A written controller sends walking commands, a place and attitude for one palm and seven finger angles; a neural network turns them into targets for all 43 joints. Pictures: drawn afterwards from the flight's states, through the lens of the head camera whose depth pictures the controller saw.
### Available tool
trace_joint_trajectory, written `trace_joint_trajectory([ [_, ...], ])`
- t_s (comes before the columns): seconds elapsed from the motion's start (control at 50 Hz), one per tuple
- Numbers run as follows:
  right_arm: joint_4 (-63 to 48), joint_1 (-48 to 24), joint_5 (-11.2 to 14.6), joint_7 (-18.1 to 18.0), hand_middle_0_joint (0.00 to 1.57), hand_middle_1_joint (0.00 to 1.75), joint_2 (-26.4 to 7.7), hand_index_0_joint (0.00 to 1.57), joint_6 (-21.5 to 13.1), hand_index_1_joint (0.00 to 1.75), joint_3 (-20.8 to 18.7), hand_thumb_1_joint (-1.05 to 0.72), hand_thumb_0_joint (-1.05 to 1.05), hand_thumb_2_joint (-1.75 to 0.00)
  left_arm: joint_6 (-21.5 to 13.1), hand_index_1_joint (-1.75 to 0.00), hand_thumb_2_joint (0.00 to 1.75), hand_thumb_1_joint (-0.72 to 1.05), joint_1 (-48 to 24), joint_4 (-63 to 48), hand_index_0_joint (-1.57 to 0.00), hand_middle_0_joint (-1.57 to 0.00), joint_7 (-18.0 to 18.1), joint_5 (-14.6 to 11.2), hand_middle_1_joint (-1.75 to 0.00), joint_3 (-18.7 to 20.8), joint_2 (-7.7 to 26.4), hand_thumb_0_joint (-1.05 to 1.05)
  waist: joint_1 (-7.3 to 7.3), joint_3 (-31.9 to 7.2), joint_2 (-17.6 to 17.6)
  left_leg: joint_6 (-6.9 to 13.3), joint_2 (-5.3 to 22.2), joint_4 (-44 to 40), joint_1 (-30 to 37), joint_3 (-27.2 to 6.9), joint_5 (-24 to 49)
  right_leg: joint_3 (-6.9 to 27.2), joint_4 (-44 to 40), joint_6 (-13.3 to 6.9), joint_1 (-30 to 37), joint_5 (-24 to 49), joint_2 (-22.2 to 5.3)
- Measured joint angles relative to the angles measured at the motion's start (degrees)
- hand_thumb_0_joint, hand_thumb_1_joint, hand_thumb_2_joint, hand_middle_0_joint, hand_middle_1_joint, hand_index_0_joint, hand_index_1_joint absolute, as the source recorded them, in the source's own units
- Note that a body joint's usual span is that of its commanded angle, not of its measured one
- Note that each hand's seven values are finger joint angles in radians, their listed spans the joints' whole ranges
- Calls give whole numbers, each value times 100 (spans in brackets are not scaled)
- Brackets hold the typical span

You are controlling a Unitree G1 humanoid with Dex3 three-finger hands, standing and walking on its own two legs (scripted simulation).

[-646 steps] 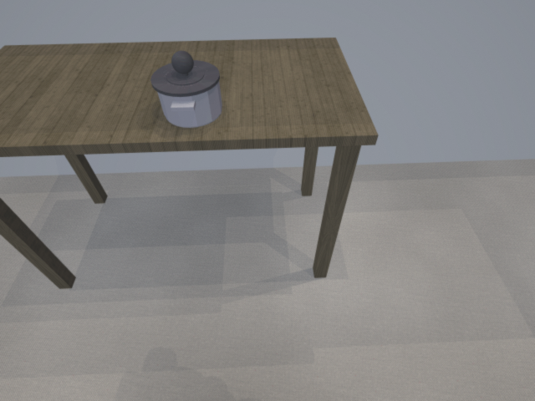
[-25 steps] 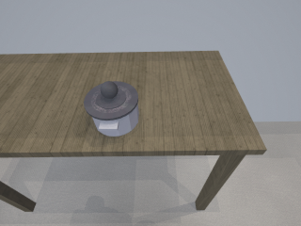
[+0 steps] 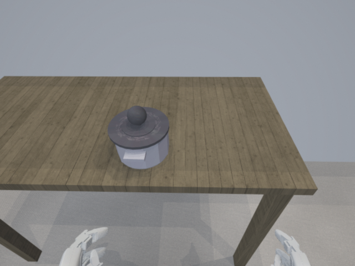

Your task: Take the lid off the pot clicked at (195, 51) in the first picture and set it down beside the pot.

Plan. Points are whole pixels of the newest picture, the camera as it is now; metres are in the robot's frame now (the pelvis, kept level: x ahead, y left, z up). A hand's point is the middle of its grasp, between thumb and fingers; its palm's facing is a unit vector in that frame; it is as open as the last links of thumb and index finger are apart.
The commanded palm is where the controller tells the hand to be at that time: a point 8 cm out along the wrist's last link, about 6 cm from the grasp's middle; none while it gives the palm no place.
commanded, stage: lift the closed hand beside the body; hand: left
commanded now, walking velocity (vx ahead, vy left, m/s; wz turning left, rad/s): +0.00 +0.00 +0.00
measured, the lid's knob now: (136, 115) +0.44 +0.13 +0.13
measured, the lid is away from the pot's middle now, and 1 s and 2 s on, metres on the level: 0.00 0.00 0.00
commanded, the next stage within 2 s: raise the hand higher, near the body in 0.34 s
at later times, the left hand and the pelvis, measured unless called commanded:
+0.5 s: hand (62, 252) +0.14 +0.23 +0.05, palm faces +0.31 -0.85 -0.43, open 3.1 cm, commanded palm +0.08 +0.26 +0.08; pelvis +0.02 -0.01 +0.00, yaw +2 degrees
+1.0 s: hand (53, 223) +0.17 +0.23 +0.11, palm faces +0.34 -0.84 -0.42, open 3.1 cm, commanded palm +0.12 +0.26 +0.13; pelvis +0.02 +0.00 +0.00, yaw +2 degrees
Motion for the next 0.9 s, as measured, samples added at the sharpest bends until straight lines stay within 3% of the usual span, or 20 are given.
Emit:
trace_joint_trajectory([
  [0.1,-913,-466,-18,-50,20,30,45,19,24,30,-55,-91,2,-90,-284,-82,89,91,477,-884,-67,-67,-131,-14,-81,126,89,2,189,9,-70,-58,95,150,-114,-99,-100,-110,19,-59,-26,-59,79],
  [0.18,-970,-304,-79,-120,20,30,82,20,170,31,-13,-91,1,-90,-299,-100,89,90,768,-1417,-84,-84,-143,-21,-99,255,186,2,348,81,-36,-84,127,204,-207,-219,-133,-232,-16,-86,-39,-84,98],
  [0.38,-556,-25,-178,-208,20,30,458,20,242,31,273,-90,1,-90,-190,-139,89,90,925,-1997,-119,-119,-127,5,-138,634,395,2,444,146,226,-94,123,138,-153,-307,-162,-318,-59,-84,36,-159,88],
  [0.54,-398,-74,-157,-230,20,30,526,20,179,30,256,-90,2,-90,-295,-148,89,89,1049,-2440,-128,-128,-150,10,-147,974,530,2,431,141,275,-90,135,0,28,-259,-154,-272,-146,-75,175,-161,106],
  [0.74,-593,-244,-141,-266,20,30,285,20,64,30,154,-90,1,-90,-420,-150,89,89,1014,-2963,-130,-130,-172,18,-149,962,584,2,503,166,223,-62,103,-68,135,-265,-128,-275,-217,-44,291,-138,77],
  [0.9,-697,-273,-142,-233,20,30,330,20,79,30,233,-90,1,-90,-463,-150,89,89,818,-3233,-130,-130,-166,-18,-149,1069,660,2,519,181,179,-58,107,-116,217,-255,-110,-266,-283,-39,378,-106,84],
])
